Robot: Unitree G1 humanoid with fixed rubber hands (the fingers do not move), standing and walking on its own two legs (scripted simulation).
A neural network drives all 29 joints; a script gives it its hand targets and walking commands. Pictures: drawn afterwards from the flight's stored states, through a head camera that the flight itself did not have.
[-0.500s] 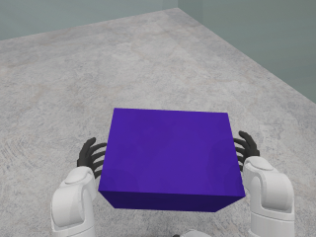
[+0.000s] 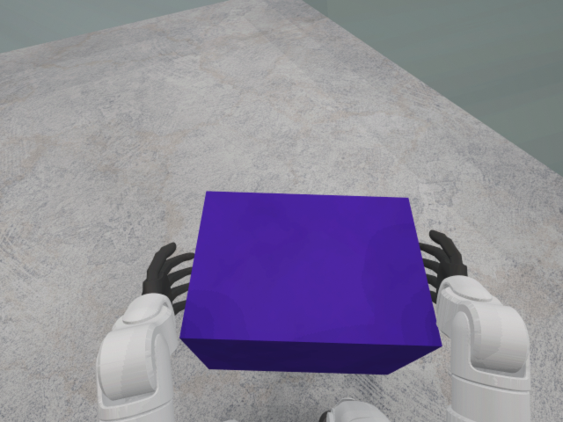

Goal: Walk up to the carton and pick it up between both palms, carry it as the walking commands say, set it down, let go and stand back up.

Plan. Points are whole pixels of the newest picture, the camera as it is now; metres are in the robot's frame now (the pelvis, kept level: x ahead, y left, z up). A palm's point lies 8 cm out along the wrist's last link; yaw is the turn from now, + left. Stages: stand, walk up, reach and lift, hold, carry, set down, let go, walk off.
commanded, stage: carry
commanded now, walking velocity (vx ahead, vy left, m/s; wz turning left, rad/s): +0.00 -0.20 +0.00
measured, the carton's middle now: (302, 288) +0.30 -0.03 -0.01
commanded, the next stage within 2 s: none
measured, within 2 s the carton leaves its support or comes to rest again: neither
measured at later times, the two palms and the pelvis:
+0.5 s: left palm (255, 374) +0.16 +0.04 +0.08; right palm out of the picture +0.15 -0.33 +0.07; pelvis -0.09 -0.11 +0.01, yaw -1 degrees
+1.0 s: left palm out of the picture +0.08 -0.03 +0.10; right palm out of the picture +0.09 -0.39 +0.10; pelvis -0.17 -0.19 +0.01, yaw +0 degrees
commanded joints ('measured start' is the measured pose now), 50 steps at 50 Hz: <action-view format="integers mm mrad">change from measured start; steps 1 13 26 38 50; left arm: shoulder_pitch -466 -513 -480 -581 -570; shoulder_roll -768 -749 -778 -758 -759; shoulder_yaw -721 -764 -708 -761 -694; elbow -150 -81 -135 -77 -33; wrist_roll -397 -500 -403 -491 -438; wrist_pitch -18 2 -14 4 22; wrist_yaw -204 -267 -214 -258 -249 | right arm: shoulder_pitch -582 -428 -595 -494 -608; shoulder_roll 906 841 907 868 912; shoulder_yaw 835 714 841 746 786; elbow -186 -162 -182 -101 -35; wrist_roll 475 329 465 356 395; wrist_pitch -16 -33 -10 -18 9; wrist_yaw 361 296 359 320 340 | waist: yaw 51 59 65 44 64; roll -122 207 -209 -127 -176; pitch -457 -374 -418 -387 -338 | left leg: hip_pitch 285 299 121 199 227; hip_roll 55 282 12 44 -19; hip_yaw -49 -139 -5 -38 -15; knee -465 -416 -246 -368 -301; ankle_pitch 199 557 91 97 101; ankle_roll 49 97 25 -35 40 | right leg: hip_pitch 208 117 307 323 225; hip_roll -209 1 -233 -224 -246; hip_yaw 152 7 153 213 225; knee -173 -51 -218 -252 -434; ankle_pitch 39 -187 85 243 -297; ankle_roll -47 87 -84 0 -3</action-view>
